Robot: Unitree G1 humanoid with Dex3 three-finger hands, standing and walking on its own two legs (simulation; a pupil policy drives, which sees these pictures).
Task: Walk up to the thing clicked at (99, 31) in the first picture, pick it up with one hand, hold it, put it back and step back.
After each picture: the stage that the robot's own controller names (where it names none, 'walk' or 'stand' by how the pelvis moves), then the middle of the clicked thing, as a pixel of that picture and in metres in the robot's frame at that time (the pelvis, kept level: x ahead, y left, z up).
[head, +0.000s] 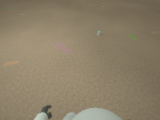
stand; (98, 33) +2.26 -0.23 -0.72
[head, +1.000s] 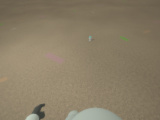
walk; (90, 38) +2.13 +0.16 -0.70
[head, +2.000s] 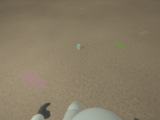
walk; (78, 46) +1.50 +0.35 -0.72
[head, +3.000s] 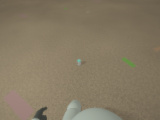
walk; (79, 62) +1.03 +0.26 -0.72
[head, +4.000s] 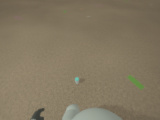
walk; (76, 80) +0.64 +0.21 -0.71
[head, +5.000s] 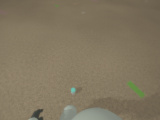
stand; (73, 91) +0.42 +0.17 -0.70
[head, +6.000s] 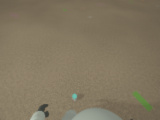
stand; (74, 97) +0.36 +0.16 -0.71
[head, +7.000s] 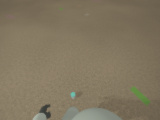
stand; (73, 95) +0.36 +0.20 -0.71
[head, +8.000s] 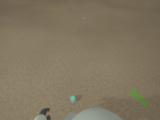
stand; (72, 99) +0.34 +0.18 -0.73
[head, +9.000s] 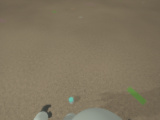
stand; (71, 100) +0.32 +0.20 -0.73
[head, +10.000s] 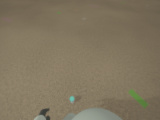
stand; (72, 99) +0.34 +0.19 -0.73
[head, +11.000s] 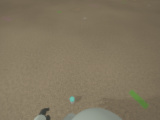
stand; (72, 100) +0.33 +0.19 -0.73
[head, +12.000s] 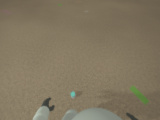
go down; (73, 95) +0.35 +0.18 -0.72
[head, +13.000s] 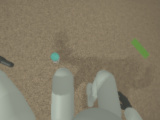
go down; (55, 58) +0.42 +0.25 -0.29
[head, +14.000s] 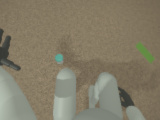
close in; (59, 59) +0.41 +0.25 -0.30
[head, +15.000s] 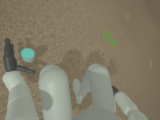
close in; (28, 56) +0.40 +0.29 -0.22
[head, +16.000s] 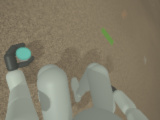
close; (24, 55) +0.39 +0.29 -0.22
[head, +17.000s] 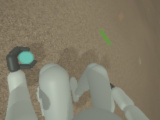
lift; (26, 58) +0.36 +0.28 -0.22
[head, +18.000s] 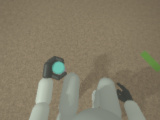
lift; (59, 69) +0.31 +0.22 -0.04
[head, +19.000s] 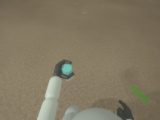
hold; (68, 72) +0.33 +0.16 +0.03
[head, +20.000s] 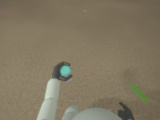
hold; (66, 74) +0.32 +0.17 +0.01
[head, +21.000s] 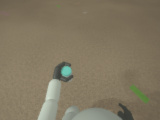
hold; (67, 74) +0.32 +0.17 +0.02
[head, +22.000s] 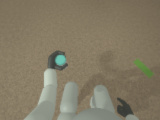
crouch; (62, 62) +0.39 +0.20 -0.06
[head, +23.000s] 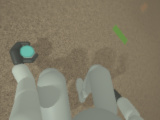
lower; (29, 54) +0.40 +0.29 -0.21
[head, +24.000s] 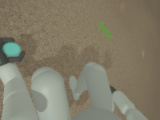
lower; (13, 51) +0.41 +0.32 -0.22
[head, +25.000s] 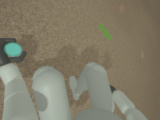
lower; (14, 52) +0.41 +0.31 -0.22
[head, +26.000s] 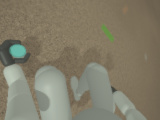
lower; (19, 53) +0.40 +0.31 -0.22
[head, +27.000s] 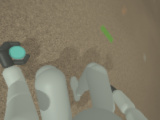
loosen; (18, 54) +0.39 +0.31 -0.22
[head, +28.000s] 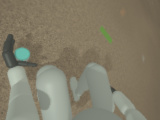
withdraw; (22, 55) +0.39 +0.29 -0.23
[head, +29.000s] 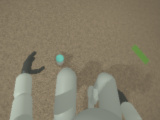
walk; (60, 60) +0.42 +0.25 -0.29
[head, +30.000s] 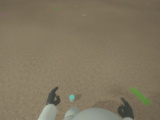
stand; (72, 98) +0.34 +0.17 -0.65
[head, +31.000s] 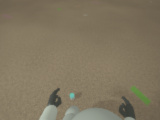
stand; (72, 96) +0.36 +0.19 -0.67
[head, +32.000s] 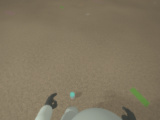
stand; (72, 95) +0.36 +0.18 -0.69
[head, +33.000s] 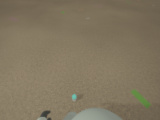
walk; (74, 97) +0.37 +0.18 -0.72
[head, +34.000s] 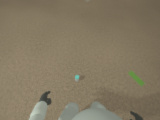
walk; (77, 78) +0.53 +0.13 -0.70
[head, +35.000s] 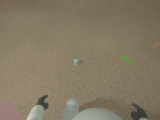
walk; (75, 62) +0.86 +0.25 -0.69
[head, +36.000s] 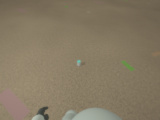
stand; (78, 63) +1.00 +0.19 -0.71
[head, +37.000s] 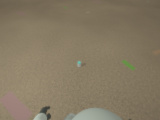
stand; (79, 64) +0.99 +0.20 -0.73
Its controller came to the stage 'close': yes
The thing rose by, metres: 0.71
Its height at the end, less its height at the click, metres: +0.00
